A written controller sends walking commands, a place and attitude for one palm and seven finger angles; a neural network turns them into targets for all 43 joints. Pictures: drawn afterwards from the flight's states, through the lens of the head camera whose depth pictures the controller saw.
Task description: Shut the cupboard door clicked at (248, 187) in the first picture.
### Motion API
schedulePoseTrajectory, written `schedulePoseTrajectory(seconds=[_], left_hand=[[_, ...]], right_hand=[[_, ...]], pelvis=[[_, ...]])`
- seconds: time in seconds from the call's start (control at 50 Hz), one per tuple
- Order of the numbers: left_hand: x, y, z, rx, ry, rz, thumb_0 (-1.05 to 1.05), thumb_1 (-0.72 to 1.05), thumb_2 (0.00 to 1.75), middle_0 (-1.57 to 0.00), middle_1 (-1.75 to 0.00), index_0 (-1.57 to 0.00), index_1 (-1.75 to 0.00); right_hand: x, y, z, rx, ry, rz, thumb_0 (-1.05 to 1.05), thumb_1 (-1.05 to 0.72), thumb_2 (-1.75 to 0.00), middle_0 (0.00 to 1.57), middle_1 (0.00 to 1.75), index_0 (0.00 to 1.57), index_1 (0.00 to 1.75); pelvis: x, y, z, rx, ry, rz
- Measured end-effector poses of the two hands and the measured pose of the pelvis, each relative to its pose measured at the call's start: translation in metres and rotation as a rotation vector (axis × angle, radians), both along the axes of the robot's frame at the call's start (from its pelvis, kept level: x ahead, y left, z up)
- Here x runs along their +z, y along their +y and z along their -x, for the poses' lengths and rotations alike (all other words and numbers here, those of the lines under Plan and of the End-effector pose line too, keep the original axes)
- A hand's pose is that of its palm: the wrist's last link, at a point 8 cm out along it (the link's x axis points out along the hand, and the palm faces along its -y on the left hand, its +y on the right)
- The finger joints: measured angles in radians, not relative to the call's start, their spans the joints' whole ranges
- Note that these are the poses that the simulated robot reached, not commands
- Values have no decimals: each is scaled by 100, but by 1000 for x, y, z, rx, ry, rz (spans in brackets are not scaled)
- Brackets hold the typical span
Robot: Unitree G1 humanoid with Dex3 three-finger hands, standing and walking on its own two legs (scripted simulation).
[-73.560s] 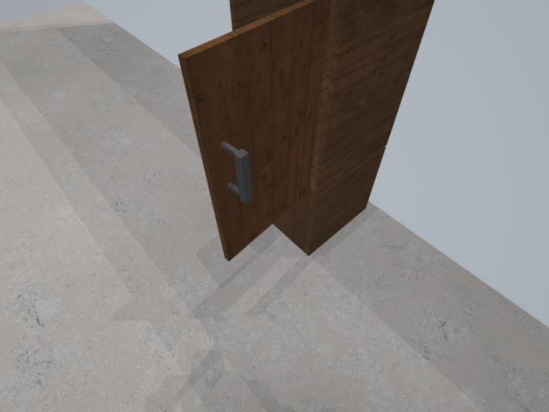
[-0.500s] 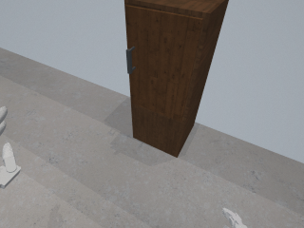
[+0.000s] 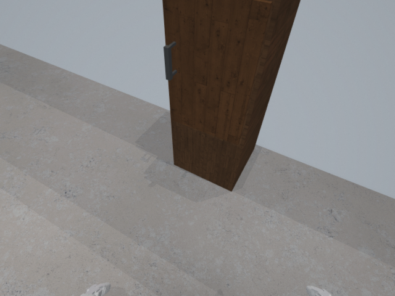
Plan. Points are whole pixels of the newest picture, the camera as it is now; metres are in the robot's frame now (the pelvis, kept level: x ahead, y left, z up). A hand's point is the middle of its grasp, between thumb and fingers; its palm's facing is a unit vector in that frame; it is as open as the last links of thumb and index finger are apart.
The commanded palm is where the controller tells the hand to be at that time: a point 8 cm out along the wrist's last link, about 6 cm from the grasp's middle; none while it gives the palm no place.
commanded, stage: let the arm hang, fingers relaxed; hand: left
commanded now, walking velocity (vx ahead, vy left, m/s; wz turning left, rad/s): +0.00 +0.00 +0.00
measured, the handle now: (171, 61) +0.92 +0.12 +0.01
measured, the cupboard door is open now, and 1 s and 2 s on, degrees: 2 2 2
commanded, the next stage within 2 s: look to check the result in 0.84 s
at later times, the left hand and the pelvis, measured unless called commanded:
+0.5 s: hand out of the picture -0.05 +0.18 -0.16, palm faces +0.03 -0.98 -0.22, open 7.4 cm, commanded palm none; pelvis +0.01 +0.00 +0.01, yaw +0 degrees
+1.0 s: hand out of the picture -0.02 +0.15 -0.17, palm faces +0.05 -0.99 -0.15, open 7.4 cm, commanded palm none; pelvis +0.02 -0.01 +0.01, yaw +0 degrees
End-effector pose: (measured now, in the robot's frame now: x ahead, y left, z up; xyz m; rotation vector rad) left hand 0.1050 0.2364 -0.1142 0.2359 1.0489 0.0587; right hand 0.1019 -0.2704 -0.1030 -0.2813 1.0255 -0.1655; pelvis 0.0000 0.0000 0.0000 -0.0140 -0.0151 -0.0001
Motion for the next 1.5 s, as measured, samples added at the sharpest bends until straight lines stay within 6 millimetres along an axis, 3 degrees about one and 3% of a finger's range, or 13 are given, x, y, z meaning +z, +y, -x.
schedulePoseTrajectory(seconds=[0.04, 0.08, 0.18, 0.24, 0.32, 0.4, 0.48, 0.62, 0.72, 0.98, 1.18, 1.5], left_hand=[[-20, -17, 36, 37, 131, 56, 1, 91, 90, -21, -30, -20, -30], [-30, -16, 67, 98, 225, 58, 1, 95, 90, -21, -30, -21, -30], [-30, -12, 135, 170, 418, 50, 1, 96, 90, -21, -30, -21, -30], [-23, -7, 162, 195, 494, 28, 1, 94, 90, -21, -30, -20, -30], [-15, -3, 178, 210, 538, -1, 1, 92, 90, -20, -30, -20, -30], [-12, -3, 174, 210, 522, -14, 1, 91, 90, -20, -30, -20, -30], [-14, -8, 158, 200, 468, -7, 1, 91, 90, -20, -30, -20, -30], [-21, -27, 125, 176, 371, 41, 1, 91, 90, -20, -30, -20, -30], [-25, -39, 112, 163, 344, 75, 1, 91, 90, -20, -30, -20, -30], [-24, -39, 127, 186, 409, 70, 1, 91, 90, -20, -30, -20, -30], [-19, -31, 140, 203, 456, 38, 1, 91, 90, -20, -30, -20, -30], [-19, -38, 118, 191, 419, 42, 1, 91, 90, -20, -30, -20, -30]], right_hand=[[-2, -4, 25, -26, 95, 18, 0, -91, -90, 20, 30, 20, 30], [-4, -4, 49, -45, 193, 26, 0, -91, -90, 20, 30, 20, 30], [-11, 6, 96, -88, 368, 2, 0, -91, -90, 20, 30, 19, 30], [-17, 17, 112, -108, 415, -32, 0, -91, -90, 20, 30, 19, 30], [-24, 32, 118, -123, 425, -80, 0, -91, -90, 20, 30, 20, 30], [-31, 45, 113, -125, 402, -122, 0, -91, -90, 20, 30, 20, 30], [-34, 53, 104, -120, 367, -149, 0, -91, -90, 20, 30, 20, 30], [-33, 50, 100, -125, 343, -140, 1, -92, -90, 20, 30, 20, 30], [-30, 48, 103, -133, 345, -131, 0, -92, -90, 20, 30, 20, 30], [-30, 52, 114, -145, 398, -135, 0, -91, -90, 20, 30, 19, 30], [-32, 52, 105, -137, 399, -145, 0, -91, -90, 20, 30, 20, 30], [-31, 38, 80, -121, 358, -126, 0, -91, -90, 20, 30, 19, 30]], pelvis=[[2, -2, -2, 3, -4, 1], [4, -5, -3, 7, -5, 5], [9, -7, -6, 11, -8, 9], [10, -6, -8, 8, -12, 8], [12, -5, -9, 2, -19, 5], [12, -4, -9, -5, -26, 0], [12, -4, -10, -8, -30, -4], [12, -5, -12, -8, -32, -9], [12, -7, -13, -8, -30, -8], [12, -8, -17, -6, -24, -6], [12, -8, -21, -8, -21, -10], [13, -13, -29, -10, -19, -17]])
